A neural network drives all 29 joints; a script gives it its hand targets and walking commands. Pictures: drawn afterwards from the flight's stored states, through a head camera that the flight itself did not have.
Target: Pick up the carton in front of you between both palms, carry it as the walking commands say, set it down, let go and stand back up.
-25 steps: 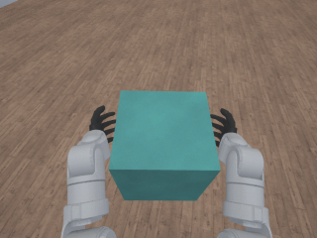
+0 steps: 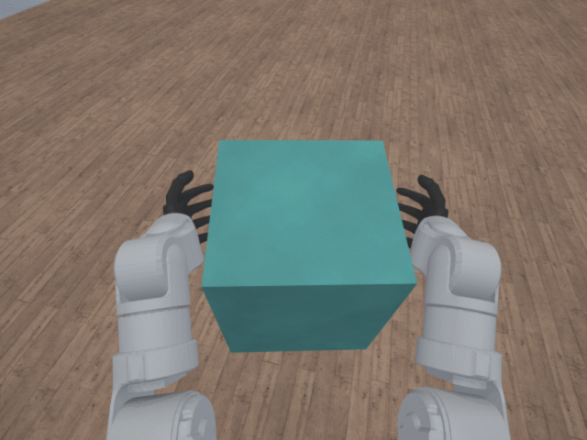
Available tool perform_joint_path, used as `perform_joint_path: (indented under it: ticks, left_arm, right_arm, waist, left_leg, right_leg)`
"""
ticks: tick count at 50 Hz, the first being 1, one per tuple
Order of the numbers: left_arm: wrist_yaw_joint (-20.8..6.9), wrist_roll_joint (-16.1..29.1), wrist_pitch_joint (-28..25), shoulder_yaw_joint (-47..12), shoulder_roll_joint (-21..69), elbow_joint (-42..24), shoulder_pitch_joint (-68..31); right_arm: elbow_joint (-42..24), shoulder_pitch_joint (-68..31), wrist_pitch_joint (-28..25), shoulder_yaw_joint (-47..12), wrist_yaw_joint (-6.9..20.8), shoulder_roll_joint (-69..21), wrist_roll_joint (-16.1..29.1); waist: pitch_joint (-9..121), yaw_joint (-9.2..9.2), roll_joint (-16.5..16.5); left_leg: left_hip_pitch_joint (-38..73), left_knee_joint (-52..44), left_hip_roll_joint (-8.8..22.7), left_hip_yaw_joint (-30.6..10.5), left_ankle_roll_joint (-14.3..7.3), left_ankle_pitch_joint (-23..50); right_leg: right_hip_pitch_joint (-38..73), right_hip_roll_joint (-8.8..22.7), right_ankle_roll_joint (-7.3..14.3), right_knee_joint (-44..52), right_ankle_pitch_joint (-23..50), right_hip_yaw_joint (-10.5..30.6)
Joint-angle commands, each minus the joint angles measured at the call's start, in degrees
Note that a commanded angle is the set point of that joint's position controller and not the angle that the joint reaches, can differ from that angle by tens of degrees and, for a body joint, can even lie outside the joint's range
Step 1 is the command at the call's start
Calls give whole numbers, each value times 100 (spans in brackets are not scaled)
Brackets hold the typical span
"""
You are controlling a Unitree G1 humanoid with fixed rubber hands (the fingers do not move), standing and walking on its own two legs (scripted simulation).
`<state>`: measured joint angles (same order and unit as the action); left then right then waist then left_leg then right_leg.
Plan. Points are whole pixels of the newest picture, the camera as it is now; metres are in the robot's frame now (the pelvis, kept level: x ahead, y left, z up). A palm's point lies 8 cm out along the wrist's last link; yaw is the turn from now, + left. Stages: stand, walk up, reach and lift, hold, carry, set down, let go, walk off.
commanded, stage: carry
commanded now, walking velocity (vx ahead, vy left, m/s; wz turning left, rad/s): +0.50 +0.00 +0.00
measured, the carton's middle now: (300, 255) +0.36 +0.02 +0.08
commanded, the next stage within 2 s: none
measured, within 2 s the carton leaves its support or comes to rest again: neither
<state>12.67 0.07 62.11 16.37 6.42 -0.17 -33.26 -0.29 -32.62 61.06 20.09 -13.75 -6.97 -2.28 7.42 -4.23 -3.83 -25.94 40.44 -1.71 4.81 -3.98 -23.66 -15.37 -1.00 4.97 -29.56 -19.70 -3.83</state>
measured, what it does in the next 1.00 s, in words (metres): walks ahead: left foot, then right foot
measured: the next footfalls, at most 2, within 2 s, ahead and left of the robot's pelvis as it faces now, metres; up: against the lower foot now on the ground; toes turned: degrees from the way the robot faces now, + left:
left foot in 0.06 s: +0.09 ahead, +0.11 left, +0.00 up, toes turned +3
right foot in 0.46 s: +0.41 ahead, -0.08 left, +0.00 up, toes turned -4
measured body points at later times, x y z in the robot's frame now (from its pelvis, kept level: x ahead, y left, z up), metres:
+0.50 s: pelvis +0.25 +0.00 -0.02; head +0.27 +0.00 +0.43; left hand +0.61 +0.15 +0.07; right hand +0.60 -0.16 +0.07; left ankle +0.07 +0.11 -0.70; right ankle +0.37 -0.07 -0.74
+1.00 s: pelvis +0.56 +0.04 +0.00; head +0.53 +0.04 +0.45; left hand +0.82 +0.19 +0.08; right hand +0.80 -0.12 +0.08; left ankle +0.60 +0.12 -0.74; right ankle +0.42 -0.06 -0.66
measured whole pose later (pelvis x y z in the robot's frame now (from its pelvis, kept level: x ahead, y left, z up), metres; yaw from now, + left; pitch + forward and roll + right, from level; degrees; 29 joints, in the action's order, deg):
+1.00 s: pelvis +0.56 +0.04 +0.00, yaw -2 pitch +4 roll +1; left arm 8.4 -0.5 63.0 4.6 7.4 -25.2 1.3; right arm -24.1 1.5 62.2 2.4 -8.9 -7.5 -0.5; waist 9.1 0.7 -0.9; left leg -20.8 27.1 1.4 11.9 -3.9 -11.0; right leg -18.8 1.7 0.3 -58.7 -26.4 -3.5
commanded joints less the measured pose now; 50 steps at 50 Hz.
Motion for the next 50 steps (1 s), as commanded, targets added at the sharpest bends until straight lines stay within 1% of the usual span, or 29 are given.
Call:
perform_joint_path:
  ticks: [1, 2, 3, 4, 5, 6, 8, 10, 12, 15, 19, 21, 22, 23, 24, 25, 26, 28, 30, 33, 35, 38, 42, 44, 45, 46, 47, 48, 50]
  left_arm:
    - [-93, 1098, -124, -3279, 4057, -634, -3745]
    - [-107, 1083, -111, -3300, 4087, -588, -3679]
    - [-110, 1059, -84, -3291, 4084, -531, -3649]
    - [-106, 995, -41, -3217, 4103, -422, -3566]
    - [-96, 939, -27, -3149, 4060, -409, -3627]
    - [-90, 881, -18, -3087, 4115, -438, -3688]
    - [-101, 785, -35, -2913, 4223, -333, -3617]
    - [-88, 707, -102, -2843, 4180, -429, -3536]
    - [-26, 527, -166, -2812, 4044, -460, -3380]
    - [23, 314, -215, -2795, 3955, -379, -2986]
    - [-80, 175, -239, -2896, 4124, -172, -2654]
    - [-175, 193, -282, -3000, 4282, -85, -2658]
    - [-217, 219, -327, -3043, 4380, -47, -2607]
    - [-253, 219, -374, -3076, 4490, -39, -2518]
    - [-256, 209, -413, -3065, 4457, -55, -2471]
    - [-229, 252, -474, -3133, 4470, -59, -2476]
    - [-251, 335, -512, -3268, 4603, -182, -2286]
    - [-372, 607, -623, -3587, 5026, -575, -2353]
    - [-513, 893, -755, -3979, 5345, -965, -2372]
    - [-619, 1012, -904, -4323, 5294, -1422, -1788]
    - [-662, 1125, -917, -4449, 5385, -1652, -1263]
    - [-692, 1100, -858, -4503, 5231, -2010, -419]
    - [-642, 963, -586, -4422, 4845, -2535, 657]
    - [-589, 875, -366, -4323, 4518, -2789, 1180]
    - [-562, 835, -243, -4287, 4302, -2922, 1388]
    - [-542, 828, -101, -4257, 4088, -3081, 1490]
    - [-549, 884, 23, -4356, 3976, -3269, 1662]
    - [-569, 953, 123, -4443, 3894, -3429, 1635]
    - [-605, 968, 236, -4438, 3996, -3433, 1432]
  right_arm:
    - [-274, -3283, -8, -2929, 41, -3681, 574]
    - [-293, -3278, 5, -2945, 55, -3688, 568]
    - [-266, -3127, 23, -2944, 58, -3623, 528]
    - [-223, -3094, 50, -2909, 46, -3528, 473]
    - [-264, -3269, 40, -2981, 32, -3556, 517]
    - [-464, -3447, 25, -3083, 53, -3661, 592]
    - [-870, -3946, -19, -3500, 165, -3970, 958]
    - [-1201, -4207, -104, -3797, 224, -4145, 1258]
    - [-1168, -4029, -165, -3881, 247, -4186, 1348]
    - [-954, -3610, -216, -3950, 295, -4194, 1383]
    - [-519, -3099, -242, -3952, 398, -4393, 1202]
    - [-403, -2998, -286, -3953, 448, -4514, 1105]
    - [-383, -2980, -312, -3960, 458, -4569, 1053]
    - [-370, -3002, -341, -3974, 459, -4612, 979]
    - [-360, -2954, -348, -4040, 457, -4712, 945]
    - [-358, -2794, -370, -4021, 454, -4775, 914]
    - [-377, -2705, -404, -4007, 426, -4855, 883]
    - [-466, -2491, -525, -3953, 436, -5105, 807]
    - [-599, -2004, -648, -3979, 460, -5223, 659]
    - [-879, -1211, -785, -4224, 498, -5315, 612]
    - [-1197, -785, -830, -4329, 507, -5342, 682]
    - [-1672, -85, -782, -4480, 528, -5235, 726]
    - [-2507, 534, -513, -4731, 568, -4889, 1004]
    - [-2776, 1023, -291, -4726, 557, -4597, 1071]
    - [-2848, 1391, -171, -4686, 543, -4424, 1041]
    - [-2945, 1754, -50, -4604, 527, -4153, 952]
    - [-2995, 1831, 34, -4606, 505, -4032, 970]
    - [-3150, 1905, 119, -4621, 523, -4067, 1031]
    - [-3425, 1489, 264, -4755, 601, -4139, 1150]
  waist:
    - [1777, 208, -256]
    - [1964, 414, -83]
    - [2219, 617, 424]
    - [2318, 781, 1633]
    - [2042, 861, 1925]
    - [1914, 862, 1337]
    - [1715, 858, 393]
    - [1655, 749, 635]
    - [1613, 771, 931]
    - [1463, 872, 1031]
    - [1306, 878, 1234]
    - [1583, 648, 1423]
    - [1943, 346, 1379]
    - [2306, 129, 1036]
    - [2695, 153, -11]
    - [2850, 110, -1174]
    - [2724, 118, -912]
    - [2325, 143, 49]
    - [2272, 260, 141]
    - [2132, 268, -113]
    - [1990, 266, -242]
    - [1778, 272, -367]
    - [1351, 238, -439]
    - [1482, 336, -238]
    - [1714, 433, -117]
    - [1957, 534, 748]
    - [2005, 574, 2027]
    - [1647, 584, 1825]
    - [1244, 557, 643]
  left_leg:
    - [541, -1106, -193, 280, -44, 693]
    - [1869, -1447, -91, 128, -155, 944]
    - [3048, -1723, 481, -665, -367, 633]
    - [4017, -2020, 2000, -2985, -999, 919]
    - [4195, -2029, 2337, -3922, -1576, 1590]
    - [4134, -1694, 2379, -3773, -1682, 2254]
    - [3744, -1620, 2003, -2870, -1199, 2484]
    - [3368, -1777, 1740, -2397, -906, 2350]
    - [3249, -1885, 1588, -2042, -871, 2512]
    - [3289, -1778, 1354, -1548, -831, 3398]
    - [2952, -1597, 1080, -764, -425, 4909]
    - [2919, -915, 1050, -388, -140, 6154]
    - [2615, -90, 965, -80, 87, 6035]
    - [1750, 923, 833, 8, 224, 4718]
    - [318, 2083, 392, 26, 407, 1971]
    - [-988, 3453, -409, -326, 458, -363]
    - [-1487, 3911, -6, -753, 310, -341]
    - [-1697, 3422, 299, -690, 288, 57]
    - [-1456, 2633, 500, -653, 349, 239]
    - [-1126, 1395, 511, -342, 453, 231]
    - [-939, 536, 540, -177, 501, 638]
    - [-582, -394, 399, 149, 542, 1539]
    - [-52, -1513, 221, 548, 514, 2035]
    - [1314, -2059, 144, 828, 404, 2150]
    - [2508, -1895, 416, 531, 229, 1850]
    - [3425, -1924, 1539, -1011, -61, 1960]
    - [4641, -2196, 2634, -3107, -942, 1942]
    - [4408, -2373, 2825, -3434, -1181, 2225]
    - [3562, -2486, 2514, -2521, -875, 2471]
  right_leg:
    - [1181, 1226, 570, 134, 2040, 1171]
    - [311, 1000, 353, -413, 2210, 718]
    - [-568, 691, 72, -1303, 1763, 253]
    - [-2124, 135, -293, -2739, 121, -179]
    - [-3247, -197, -294, -3706, -1251, 219]
    - [-3662, 67, -197, -4404, -1337, 550]
    - [-3798, 287, -172, -4352, -900, 590]
    - [-3522, 348, -263, -3932, -388, 504]
    - [-3418, 292, -355, -3491, -138, 337]
    - [-3290, 242, -388, -2361, 332, 102]
    - [-1921, -68, -238, -544, 1322, -494]
    - [-772, -327, -105, 17, 1711, -764]
    - [407, -350, -56, 472, 1968, -840]
    - [1717, 59, 14, 366, 1776, -311]
    - [2860, 1515, 375, 264, 1910, 1926]
    - [3535, 2248, 1218, 777, 2134, 3864]
    - [3495, 2188, 1205, 751, 1926, 3614]
    - [2851, 1891, 899, 775, 2442, 2751]
    - [2445, 1780, 666, 956, 2484, 2220]
    - [2096, 1736, 695, 1333, 2456, 1689]
    - [2051, 1641, 655, 1475, 2567, 1308]
    - [2173, 1437, 357, 1440, 3316, 761]
    - [2271, 1255, 122, 1179, 3810, 307]
    - [1793, 1099, -97, 240, 4237, -117]
    - [952, 1014, -274, -497, 3775, -273]
    - [-70, 743, -477, -1916, 2010, -487]
    - [-2173, 101, -616, -3115, -114, -322]
    - [-2940, 198, -530, -3958, -1044, 117]
    - [-2900, 647, -405, -3888, -699, 443]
